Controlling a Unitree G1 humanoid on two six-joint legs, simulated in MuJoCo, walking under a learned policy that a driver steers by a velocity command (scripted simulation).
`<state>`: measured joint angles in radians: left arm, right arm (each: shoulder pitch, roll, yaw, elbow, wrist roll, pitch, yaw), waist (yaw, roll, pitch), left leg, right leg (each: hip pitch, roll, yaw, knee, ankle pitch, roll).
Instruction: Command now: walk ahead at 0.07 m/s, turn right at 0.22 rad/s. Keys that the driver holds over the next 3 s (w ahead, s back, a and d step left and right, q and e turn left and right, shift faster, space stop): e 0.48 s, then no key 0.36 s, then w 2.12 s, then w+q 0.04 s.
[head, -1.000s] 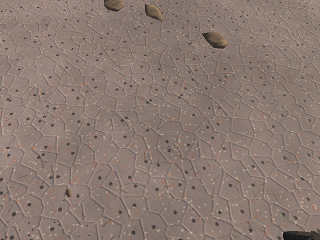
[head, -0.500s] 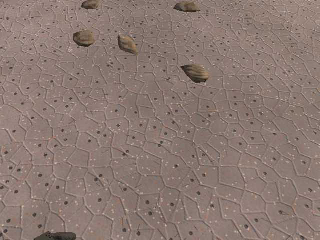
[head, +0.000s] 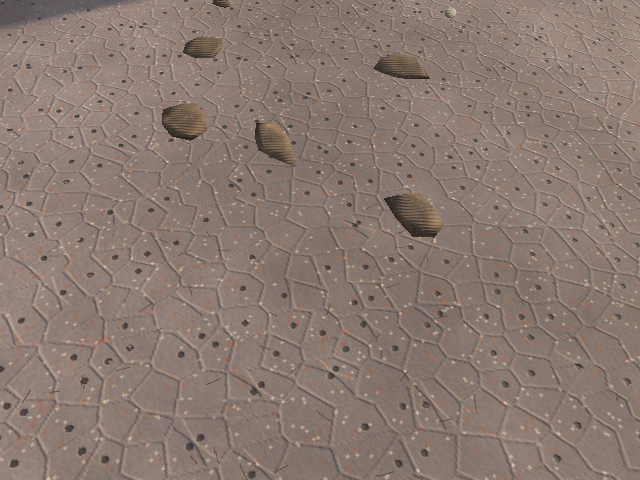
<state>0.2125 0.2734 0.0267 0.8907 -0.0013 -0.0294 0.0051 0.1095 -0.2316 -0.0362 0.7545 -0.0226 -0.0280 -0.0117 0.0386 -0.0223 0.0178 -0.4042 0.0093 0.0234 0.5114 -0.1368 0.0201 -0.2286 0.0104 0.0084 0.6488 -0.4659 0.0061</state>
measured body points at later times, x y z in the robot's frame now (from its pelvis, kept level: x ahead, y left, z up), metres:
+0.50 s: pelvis +0.00 -0.05 +0.01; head +0.02 -0.10 +0.46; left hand +0.15 +0.21 -0.08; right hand +0.09 -0.37 -0.11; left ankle +0.05 +0.11 -0.65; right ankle -0.01 -0.13 -0.73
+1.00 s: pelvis +0.04 -0.04 +0.01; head +0.04 -0.04 +0.46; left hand +0.23 +0.18 -0.11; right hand +0.04 -0.33 -0.12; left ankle +0.06 +0.09 -0.73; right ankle -0.01 -0.13 -0.72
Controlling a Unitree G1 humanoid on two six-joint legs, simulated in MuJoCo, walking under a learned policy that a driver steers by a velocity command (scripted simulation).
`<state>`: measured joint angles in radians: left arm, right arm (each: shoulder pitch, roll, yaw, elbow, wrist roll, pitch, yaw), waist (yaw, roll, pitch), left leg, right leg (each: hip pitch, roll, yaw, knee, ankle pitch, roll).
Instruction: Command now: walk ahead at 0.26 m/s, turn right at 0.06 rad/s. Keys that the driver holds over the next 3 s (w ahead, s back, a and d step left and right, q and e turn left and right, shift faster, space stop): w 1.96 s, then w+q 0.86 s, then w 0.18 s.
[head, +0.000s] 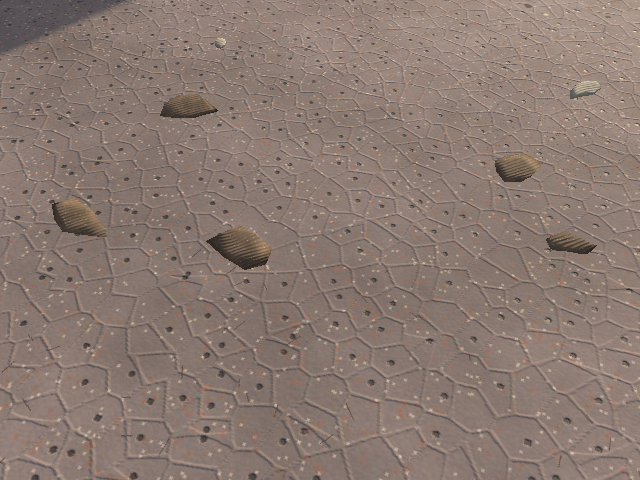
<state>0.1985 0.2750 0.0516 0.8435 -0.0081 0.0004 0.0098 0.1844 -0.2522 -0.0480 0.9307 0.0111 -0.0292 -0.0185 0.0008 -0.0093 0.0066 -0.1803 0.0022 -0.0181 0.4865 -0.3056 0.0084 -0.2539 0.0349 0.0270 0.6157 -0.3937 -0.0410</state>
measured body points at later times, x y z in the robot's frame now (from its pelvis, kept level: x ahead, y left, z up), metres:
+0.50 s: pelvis +0.20 +0.02 -0.01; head +0.24 +0.01 +0.43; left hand +0.11 +0.28 -0.14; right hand +0.46 -0.20 -0.09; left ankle +0.36 +0.13 -0.73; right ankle +0.00 -0.11 -0.74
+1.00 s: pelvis +0.48 +0.03 +0.00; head +0.51 +0.03 +0.45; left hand +0.70 +0.26 -0.09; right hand +0.46 -0.25 -0.14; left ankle +0.36 +0.13 -0.74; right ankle +0.67 -0.11 -0.71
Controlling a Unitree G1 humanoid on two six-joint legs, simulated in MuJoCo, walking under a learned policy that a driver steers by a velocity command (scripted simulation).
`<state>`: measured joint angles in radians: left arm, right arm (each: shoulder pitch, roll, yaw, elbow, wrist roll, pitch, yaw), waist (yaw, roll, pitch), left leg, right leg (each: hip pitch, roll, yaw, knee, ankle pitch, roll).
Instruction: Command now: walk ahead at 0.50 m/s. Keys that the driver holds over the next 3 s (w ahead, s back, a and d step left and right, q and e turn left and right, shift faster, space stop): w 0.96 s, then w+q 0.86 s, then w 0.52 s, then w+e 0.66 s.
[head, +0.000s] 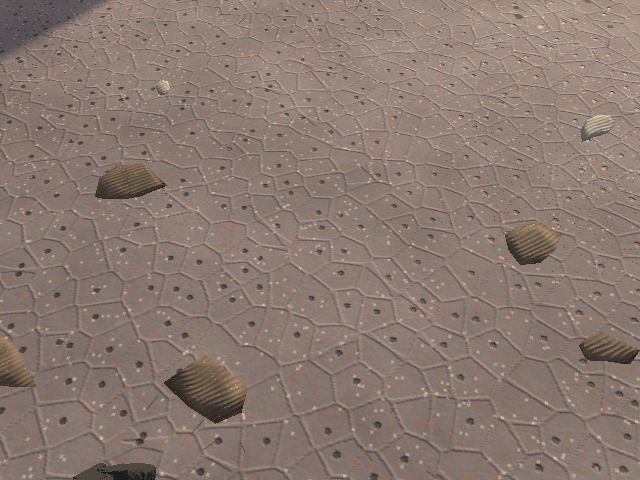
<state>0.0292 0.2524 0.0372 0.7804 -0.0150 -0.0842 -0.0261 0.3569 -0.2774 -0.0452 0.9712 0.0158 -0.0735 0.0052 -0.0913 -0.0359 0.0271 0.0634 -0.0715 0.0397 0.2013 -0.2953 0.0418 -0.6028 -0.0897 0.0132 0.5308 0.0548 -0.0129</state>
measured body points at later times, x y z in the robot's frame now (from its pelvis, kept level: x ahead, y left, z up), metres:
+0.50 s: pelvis +0.29 -0.02 +0.00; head +0.31 -0.02 +0.45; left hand +0.29 +0.26 -0.13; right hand +0.49 -0.26 -0.10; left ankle +0.48 +0.13 -0.70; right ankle +0.19 -0.13 -0.74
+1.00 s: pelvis +0.57 +0.03 +0.01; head +0.59 +0.04 +0.46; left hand +0.76 +0.28 -0.10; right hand +0.57 -0.25 -0.12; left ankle +0.49 +0.11 -0.74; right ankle +0.77 -0.14 -0.68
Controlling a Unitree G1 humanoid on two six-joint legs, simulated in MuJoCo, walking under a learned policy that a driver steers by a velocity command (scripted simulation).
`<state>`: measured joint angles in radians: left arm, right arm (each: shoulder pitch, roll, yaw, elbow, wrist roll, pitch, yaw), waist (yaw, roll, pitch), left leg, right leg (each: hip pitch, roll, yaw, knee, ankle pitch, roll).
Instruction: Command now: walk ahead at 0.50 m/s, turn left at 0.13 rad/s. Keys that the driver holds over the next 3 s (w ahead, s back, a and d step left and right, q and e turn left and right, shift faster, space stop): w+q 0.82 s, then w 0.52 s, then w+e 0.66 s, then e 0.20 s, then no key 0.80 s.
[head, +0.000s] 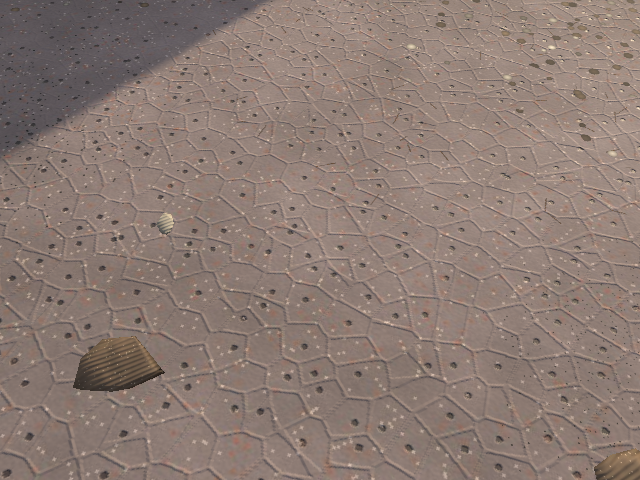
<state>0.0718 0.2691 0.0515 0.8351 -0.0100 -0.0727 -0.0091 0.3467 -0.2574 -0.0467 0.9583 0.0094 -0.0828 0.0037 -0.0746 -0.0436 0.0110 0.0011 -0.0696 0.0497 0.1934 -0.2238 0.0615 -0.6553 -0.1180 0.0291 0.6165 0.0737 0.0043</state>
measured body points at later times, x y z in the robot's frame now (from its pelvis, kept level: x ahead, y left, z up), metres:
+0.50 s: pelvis +0.28 -0.03 +0.00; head +0.30 -0.02 +0.45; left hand +0.24 +0.25 -0.14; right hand +0.49 -0.25 -0.11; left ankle +0.40 +0.17 -0.69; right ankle +0.23 -0.15 -0.75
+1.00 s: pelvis +0.53 +0.11 +0.00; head +0.54 +0.14 +0.45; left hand +0.59 +0.43 -0.10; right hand +0.71 -0.11 -0.11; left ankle +0.45 +0.15 -0.75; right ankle +0.78 +0.03 -0.69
